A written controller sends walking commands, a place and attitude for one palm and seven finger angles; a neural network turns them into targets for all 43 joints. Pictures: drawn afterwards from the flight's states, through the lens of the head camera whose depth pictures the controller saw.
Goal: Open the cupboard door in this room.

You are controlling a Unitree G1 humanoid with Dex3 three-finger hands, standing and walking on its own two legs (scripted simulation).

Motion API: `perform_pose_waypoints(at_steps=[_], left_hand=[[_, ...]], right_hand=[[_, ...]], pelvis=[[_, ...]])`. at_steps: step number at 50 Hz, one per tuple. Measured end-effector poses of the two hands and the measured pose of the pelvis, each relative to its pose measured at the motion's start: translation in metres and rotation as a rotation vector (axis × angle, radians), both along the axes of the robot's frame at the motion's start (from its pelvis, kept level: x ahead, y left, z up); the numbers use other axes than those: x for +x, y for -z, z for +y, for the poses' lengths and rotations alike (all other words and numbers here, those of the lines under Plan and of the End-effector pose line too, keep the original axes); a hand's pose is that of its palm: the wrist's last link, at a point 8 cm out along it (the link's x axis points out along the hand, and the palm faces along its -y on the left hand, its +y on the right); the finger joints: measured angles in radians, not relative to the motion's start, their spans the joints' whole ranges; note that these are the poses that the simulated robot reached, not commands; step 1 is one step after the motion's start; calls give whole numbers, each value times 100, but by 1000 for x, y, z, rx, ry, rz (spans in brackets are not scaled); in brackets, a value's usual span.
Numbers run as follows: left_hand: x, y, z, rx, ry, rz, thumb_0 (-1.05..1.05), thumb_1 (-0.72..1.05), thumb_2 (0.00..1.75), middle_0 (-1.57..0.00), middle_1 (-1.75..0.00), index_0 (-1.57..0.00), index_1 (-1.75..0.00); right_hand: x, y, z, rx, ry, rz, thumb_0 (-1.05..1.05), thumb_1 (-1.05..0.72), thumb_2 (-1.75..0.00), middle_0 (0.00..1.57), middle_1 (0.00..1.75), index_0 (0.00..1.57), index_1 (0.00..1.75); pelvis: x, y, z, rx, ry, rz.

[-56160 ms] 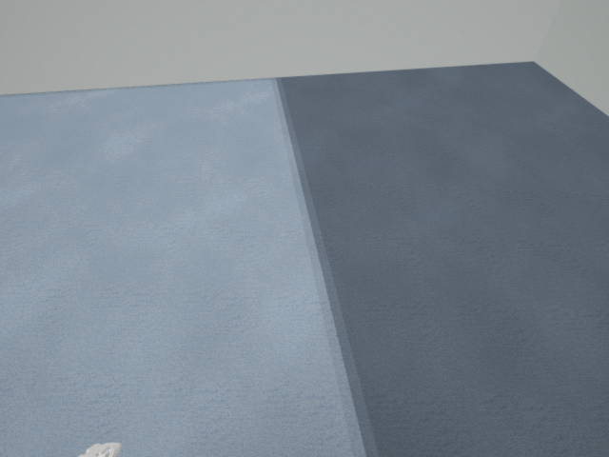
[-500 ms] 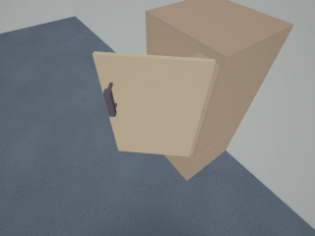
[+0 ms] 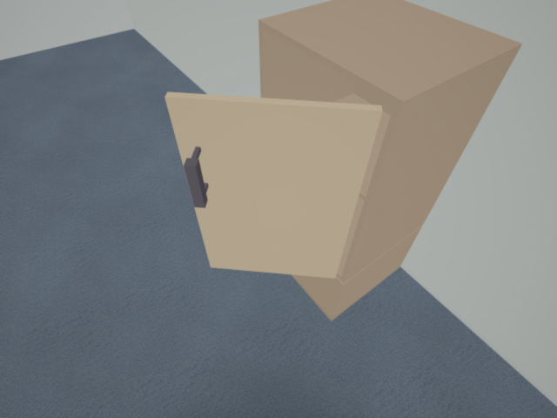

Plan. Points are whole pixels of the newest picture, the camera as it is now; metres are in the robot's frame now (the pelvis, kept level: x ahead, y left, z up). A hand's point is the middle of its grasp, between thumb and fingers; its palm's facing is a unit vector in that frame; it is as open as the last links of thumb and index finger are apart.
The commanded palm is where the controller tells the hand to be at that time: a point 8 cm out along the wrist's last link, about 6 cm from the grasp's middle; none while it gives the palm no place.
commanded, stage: raise the hand with hooked fingers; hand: left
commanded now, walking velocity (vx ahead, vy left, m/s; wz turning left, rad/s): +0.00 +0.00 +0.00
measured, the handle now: (199, 177) +0.57 +0.21 -0.03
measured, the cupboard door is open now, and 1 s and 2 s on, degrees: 48 48 48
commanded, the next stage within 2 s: none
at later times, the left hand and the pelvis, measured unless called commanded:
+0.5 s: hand out of the picture +0.12 +0.20 -0.06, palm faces +0.06 -1.00 -0.04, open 9.2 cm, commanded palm +0.12 +0.26 -0.05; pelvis -0.07 -0.01 -0.10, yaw +4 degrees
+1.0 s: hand (103, 386) +0.17 +0.26 -0.04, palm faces -0.03 -1.00 -0.05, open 12.2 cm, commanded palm +0.15 +0.31 -0.03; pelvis -0.08 +0.03 -0.08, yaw +2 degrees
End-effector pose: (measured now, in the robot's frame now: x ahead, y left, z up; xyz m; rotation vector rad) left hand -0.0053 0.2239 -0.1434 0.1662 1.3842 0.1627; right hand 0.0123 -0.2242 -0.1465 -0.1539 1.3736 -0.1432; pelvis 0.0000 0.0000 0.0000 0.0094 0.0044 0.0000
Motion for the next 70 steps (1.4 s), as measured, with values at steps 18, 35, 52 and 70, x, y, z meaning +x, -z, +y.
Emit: perform_pose_waypoints(at_steps=[18, 35, 52, 70], left_hand=[[132, -93, 1, -213, 218, -1341, 0, 66, 79, -22, -46, -22, -46], [140, -100, 49, -181, 236, -1301, 1, 25, 62, -24, -71, -24, -71], [153, -111, 91, -149, 215, -1324, 0, -14, 45, -27, -97, -27, -96], [171, -128, 130, -138, 192, -1335, -1, -47, 31, -30, -118, -29, -118]], right_hand=[[151, -27, -34, -104, -180, -874, 1, -91, -90, 20, 30, 20, 30], [77, 29, 13, -32, -164, -648, 1, -91, -90, 21, 30, 20, 30], [62, 4, 0, -148, -156, -625, 1, -91, -90, 21, 30, 20, 30], [100, -11, 29, -90, -246, -689, 1, -90, -90, 21, 30, 20, 30]], pelvis=[[-59, 83, -8, 9, -52, 211], [-78, 94, 2, -63, -61, 226], [-74, 83, 28, -68, -49, 230], [-67, 75, 30, -82, -61, 217]])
